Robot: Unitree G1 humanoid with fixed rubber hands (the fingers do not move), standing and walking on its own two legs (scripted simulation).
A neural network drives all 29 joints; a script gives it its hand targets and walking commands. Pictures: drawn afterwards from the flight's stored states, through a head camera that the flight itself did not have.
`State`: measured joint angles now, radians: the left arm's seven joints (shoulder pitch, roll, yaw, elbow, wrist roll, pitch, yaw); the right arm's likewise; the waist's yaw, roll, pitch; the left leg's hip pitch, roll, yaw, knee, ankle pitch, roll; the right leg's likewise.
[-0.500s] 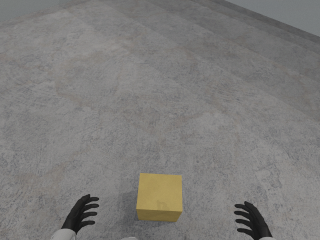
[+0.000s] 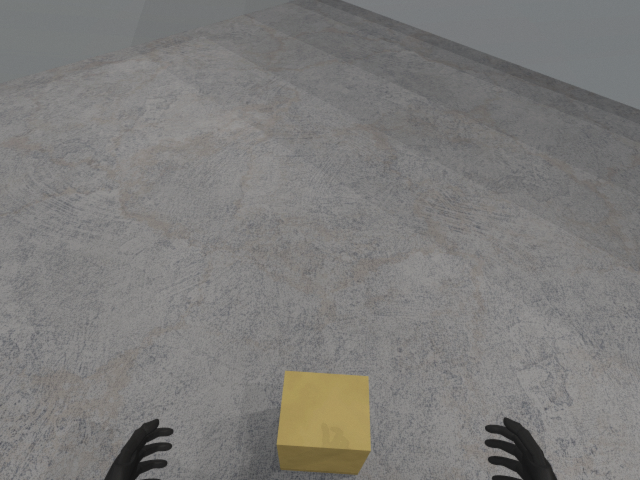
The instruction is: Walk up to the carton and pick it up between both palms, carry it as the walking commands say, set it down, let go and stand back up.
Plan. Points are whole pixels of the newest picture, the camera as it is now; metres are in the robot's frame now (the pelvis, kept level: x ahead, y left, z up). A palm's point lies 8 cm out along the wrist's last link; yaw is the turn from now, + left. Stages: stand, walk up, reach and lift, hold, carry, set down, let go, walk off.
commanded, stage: stand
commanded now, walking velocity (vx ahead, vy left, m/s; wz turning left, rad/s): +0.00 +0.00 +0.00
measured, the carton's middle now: (322, 424) +0.37 +0.01 -0.63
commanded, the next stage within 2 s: none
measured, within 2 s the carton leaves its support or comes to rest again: neither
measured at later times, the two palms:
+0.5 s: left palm out of the picture +0.12 +0.28 -0.10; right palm (553, 473) +0.17 -0.26 -0.06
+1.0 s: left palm out of the picture +0.09 +0.29 -0.11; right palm out of the picture +0.15 -0.27 -0.07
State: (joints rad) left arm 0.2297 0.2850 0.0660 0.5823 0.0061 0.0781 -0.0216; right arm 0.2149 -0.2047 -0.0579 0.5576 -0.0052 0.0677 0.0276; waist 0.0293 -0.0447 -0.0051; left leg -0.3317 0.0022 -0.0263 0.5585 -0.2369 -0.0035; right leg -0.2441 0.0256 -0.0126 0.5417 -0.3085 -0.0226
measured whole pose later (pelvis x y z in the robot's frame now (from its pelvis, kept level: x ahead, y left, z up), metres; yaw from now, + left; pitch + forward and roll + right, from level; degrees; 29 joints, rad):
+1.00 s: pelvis +0.00 +0.00 +0.00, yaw +0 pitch +1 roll -1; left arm 0.23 0.33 0.07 0.88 0.01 -0.02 0.00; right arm 0.22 -0.27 -0.04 0.72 -0.01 -0.01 0.00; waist 0.03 -0.04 -0.10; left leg -0.33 0.00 -0.03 0.56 -0.24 0.00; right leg -0.24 0.03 -0.01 0.54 -0.31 -0.02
